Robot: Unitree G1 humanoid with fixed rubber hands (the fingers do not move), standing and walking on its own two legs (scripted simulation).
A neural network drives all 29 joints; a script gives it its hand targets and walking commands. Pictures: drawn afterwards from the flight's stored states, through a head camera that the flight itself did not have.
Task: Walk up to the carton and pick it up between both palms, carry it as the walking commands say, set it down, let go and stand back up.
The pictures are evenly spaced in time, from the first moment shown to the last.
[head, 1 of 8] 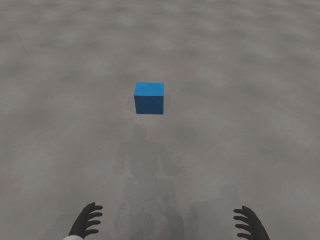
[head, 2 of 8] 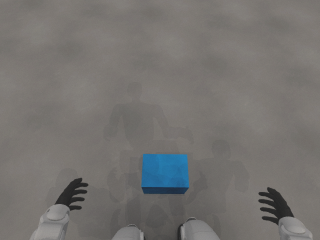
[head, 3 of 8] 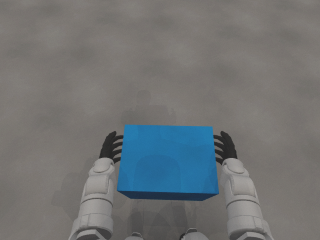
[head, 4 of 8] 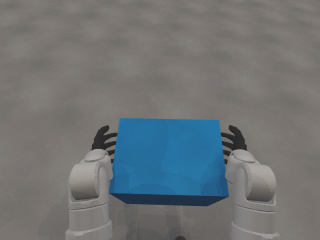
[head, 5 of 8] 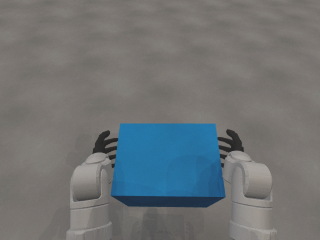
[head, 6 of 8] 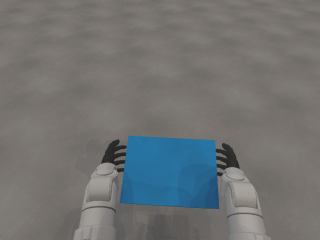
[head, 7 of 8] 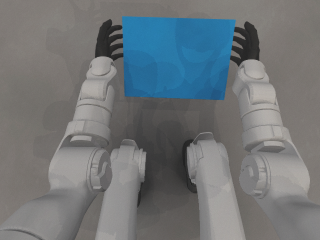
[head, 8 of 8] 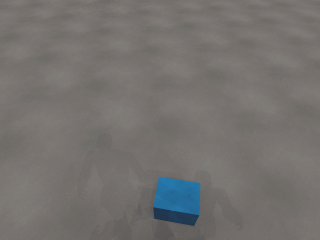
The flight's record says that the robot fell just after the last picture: no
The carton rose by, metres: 0.69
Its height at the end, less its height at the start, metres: +0.00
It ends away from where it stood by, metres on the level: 4.30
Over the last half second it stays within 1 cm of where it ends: yes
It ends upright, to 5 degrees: yes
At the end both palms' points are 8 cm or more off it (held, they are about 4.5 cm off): yes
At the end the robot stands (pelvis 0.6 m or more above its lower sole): yes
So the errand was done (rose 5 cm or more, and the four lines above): yes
